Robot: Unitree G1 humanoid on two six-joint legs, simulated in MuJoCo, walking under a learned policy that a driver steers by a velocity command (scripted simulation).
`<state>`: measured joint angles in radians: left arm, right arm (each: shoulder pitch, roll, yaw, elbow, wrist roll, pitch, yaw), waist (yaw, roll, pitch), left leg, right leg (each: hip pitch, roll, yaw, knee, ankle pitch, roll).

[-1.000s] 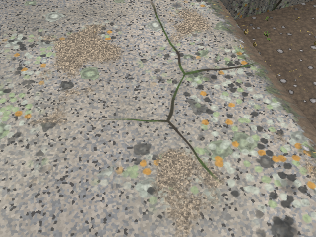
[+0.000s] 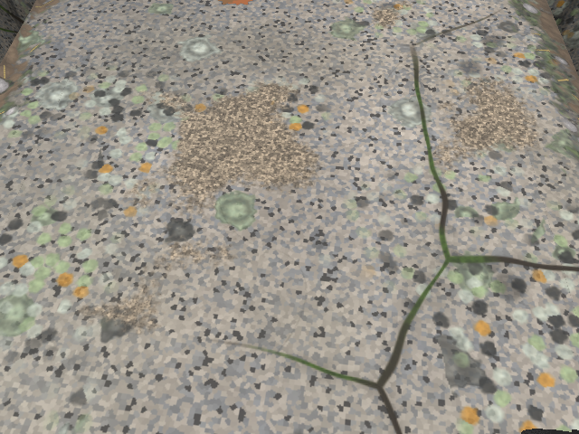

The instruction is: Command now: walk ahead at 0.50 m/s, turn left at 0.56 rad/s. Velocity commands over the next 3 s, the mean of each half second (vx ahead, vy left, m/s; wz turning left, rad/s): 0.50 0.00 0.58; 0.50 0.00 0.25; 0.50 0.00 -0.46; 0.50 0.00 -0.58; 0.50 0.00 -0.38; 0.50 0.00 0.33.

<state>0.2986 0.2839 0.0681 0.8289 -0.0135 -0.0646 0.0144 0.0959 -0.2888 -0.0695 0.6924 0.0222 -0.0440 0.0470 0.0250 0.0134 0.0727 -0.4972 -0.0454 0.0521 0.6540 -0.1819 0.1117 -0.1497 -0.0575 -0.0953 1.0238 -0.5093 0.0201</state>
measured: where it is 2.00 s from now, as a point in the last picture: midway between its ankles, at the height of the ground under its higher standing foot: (242, 205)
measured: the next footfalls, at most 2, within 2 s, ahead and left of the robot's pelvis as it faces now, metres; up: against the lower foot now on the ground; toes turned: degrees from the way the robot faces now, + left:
right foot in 0.42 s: +0.44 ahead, -0.11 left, +0.00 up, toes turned +18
left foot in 0.92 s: +0.58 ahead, +0.25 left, +0.00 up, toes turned +26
